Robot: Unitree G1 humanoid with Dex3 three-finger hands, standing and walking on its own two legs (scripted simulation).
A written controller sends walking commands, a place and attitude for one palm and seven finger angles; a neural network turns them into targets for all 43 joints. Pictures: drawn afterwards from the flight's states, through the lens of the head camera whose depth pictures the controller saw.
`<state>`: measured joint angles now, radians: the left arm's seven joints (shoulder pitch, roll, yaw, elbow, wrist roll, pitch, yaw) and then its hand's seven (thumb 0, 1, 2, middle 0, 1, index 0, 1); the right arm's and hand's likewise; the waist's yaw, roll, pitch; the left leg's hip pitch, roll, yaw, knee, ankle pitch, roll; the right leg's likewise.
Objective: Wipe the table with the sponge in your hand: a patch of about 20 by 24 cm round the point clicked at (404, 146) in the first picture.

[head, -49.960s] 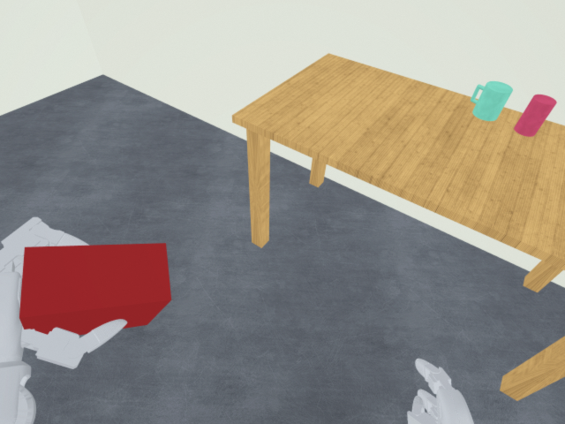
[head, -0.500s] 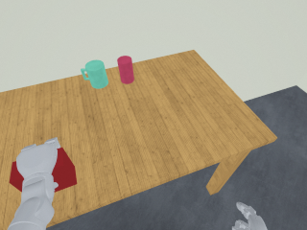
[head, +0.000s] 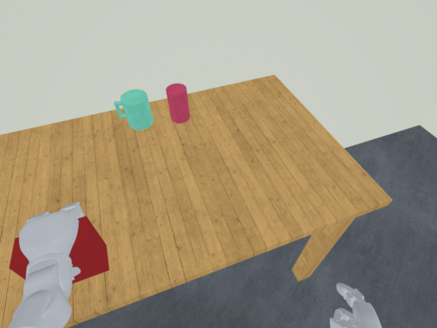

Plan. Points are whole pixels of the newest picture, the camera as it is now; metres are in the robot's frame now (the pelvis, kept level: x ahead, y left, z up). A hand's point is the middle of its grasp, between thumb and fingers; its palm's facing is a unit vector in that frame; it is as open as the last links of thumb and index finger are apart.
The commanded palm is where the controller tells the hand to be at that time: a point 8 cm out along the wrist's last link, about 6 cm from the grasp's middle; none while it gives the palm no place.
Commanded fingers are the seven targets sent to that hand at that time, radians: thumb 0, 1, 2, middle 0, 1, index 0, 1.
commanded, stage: lift the sponge slowly off the table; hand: left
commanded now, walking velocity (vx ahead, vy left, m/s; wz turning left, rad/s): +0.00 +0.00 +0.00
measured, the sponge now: (69, 259) +0.24 +0.34 -0.05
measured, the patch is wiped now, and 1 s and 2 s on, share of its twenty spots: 1.00 1.00 1.00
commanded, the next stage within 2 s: bring the sponge back beside the body in 1.78 s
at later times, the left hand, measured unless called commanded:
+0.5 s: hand (58, 261) +0.22 +0.32 +0.00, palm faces -0.07 -0.10 -0.99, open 10.2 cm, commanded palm +0.20 +0.31 +0.07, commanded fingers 0.00 0.10 1.30 -1.20 -1.60 -1.20 -1.60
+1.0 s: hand (59, 248) +0.23 +0.31 +0.04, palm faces -0.06 -0.09 -0.99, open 10.2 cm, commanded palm +0.21 +0.30 +0.10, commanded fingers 0.00 0.10 1.30 -1.20 -1.60 -1.20 -1.60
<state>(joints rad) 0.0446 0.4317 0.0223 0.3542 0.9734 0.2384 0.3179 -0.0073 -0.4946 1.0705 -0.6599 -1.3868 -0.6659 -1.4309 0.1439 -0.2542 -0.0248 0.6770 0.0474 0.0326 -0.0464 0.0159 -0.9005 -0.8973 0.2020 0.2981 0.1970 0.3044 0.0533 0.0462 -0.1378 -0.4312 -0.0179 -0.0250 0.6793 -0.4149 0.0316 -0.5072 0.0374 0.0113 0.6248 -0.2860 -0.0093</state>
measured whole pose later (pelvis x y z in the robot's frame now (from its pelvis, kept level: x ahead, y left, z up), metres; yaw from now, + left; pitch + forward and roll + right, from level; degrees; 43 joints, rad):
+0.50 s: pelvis +0.00 +0.01 +0.01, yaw +0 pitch +5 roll -2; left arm 0.15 0.41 -0.01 0.21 0.96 0.22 0.26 -0.01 -0.52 1.07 -0.71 -1.33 -0.71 -1.38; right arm 0.09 -0.24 -0.02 0.69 0.03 0.01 -0.05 0.02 -0.90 -0.90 0.20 0.30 0.20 0.30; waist 0.09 0.05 -0.09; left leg -0.30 -0.03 -0.03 0.59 -0.38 0.04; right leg -0.37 0.03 0.01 0.53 -0.25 0.00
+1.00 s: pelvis -0.01 +0.00 +0.02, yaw +0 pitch +1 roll -1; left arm 0.05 0.43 -0.04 0.22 0.96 0.28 0.17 -0.01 -0.53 1.07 -0.72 -1.31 -0.73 -1.36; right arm 0.07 -0.24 0.01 0.72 0.03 0.03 -0.06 0.02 -0.90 -0.90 0.20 0.30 0.20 0.30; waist 0.10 0.06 -0.04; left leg -0.18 -0.02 -0.02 0.47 -0.31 0.03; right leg -0.27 0.03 0.02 0.44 -0.20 -0.01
